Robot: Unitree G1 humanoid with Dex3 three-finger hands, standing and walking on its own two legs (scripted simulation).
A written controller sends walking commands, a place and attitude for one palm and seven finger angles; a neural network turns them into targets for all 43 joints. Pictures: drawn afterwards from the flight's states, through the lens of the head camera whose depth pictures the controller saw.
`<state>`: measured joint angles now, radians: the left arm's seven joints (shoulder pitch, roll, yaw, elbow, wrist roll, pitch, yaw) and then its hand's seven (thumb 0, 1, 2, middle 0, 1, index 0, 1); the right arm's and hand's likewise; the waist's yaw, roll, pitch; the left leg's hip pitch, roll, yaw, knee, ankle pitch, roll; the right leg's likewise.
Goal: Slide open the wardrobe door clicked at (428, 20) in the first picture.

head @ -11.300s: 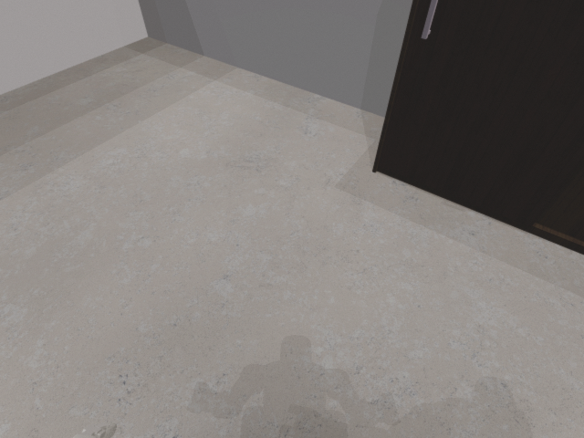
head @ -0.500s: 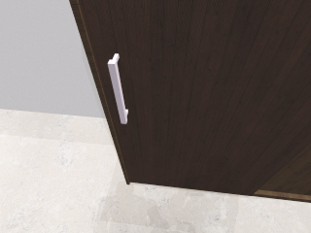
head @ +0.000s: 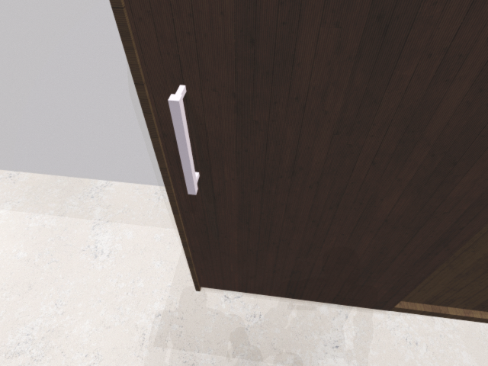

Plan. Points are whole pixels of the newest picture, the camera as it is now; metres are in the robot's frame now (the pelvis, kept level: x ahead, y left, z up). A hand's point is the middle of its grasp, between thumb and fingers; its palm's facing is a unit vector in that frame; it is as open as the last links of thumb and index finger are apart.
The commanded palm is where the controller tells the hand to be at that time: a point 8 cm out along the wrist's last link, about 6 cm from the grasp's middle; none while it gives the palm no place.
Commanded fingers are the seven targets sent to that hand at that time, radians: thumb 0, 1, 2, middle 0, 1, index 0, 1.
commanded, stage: look again from close up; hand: left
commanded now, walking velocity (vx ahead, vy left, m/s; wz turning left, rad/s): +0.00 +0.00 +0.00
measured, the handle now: (187, 145) +0.50 +0.15 +0.08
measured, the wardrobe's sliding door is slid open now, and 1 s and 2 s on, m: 0.00 0.00 0.00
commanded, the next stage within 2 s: raise the hand with hooked fingers in 0.78 s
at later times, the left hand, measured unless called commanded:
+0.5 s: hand out of the picture +0.00 +0.18 -0.17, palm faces +0.03 -0.98 -0.19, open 7.4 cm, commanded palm none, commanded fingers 0.00 0.90 0.90 -0.20 -0.30 -0.20 -0.30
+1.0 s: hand out of the picture +0.11 +0.21 -0.09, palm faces +0.24 -0.96 -0.17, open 7.4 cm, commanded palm +0.09 +0.24 -0.06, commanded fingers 0.00 0.74 0.83 -0.21 -0.41 -0.21 -0.41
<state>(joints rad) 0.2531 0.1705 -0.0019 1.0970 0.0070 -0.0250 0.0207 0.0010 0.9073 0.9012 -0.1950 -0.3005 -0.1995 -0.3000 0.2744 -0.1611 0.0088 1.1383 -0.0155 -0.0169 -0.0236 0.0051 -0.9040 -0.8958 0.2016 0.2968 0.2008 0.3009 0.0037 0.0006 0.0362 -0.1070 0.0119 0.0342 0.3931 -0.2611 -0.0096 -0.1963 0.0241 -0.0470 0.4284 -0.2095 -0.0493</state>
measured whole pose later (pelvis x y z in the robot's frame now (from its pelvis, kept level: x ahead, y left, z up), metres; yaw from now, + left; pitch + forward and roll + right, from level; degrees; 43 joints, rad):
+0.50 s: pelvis -0.01 +0.00 +0.00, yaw +0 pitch -1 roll +0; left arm 0.28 0.16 0.00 1.10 0.01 -0.02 0.02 0.00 0.91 0.90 -0.19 -0.30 -0.20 -0.30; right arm 0.30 -0.14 0.01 1.14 -0.02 -0.02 -0.02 0.00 -0.90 -0.90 0.20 0.30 0.20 0.30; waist 0.01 -0.01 0.04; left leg -0.12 0.01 0.03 0.40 -0.25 0.00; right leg -0.21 0.02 -0.05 0.42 -0.19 -0.04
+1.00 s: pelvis -0.01 +0.01 +0.00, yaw +1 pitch -1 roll +0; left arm 0.44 0.17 0.02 0.36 -0.14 -0.02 0.06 0.02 0.91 0.89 -0.20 -0.31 -0.20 -0.31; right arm 0.33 -0.20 0.02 0.93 0.02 -0.20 -0.06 0.01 -0.90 -0.90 0.20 0.30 0.20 0.30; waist 0.02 0.03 0.04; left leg -0.16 -0.01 0.02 0.47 -0.28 0.01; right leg -0.24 0.00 -0.06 0.49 -0.23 -0.03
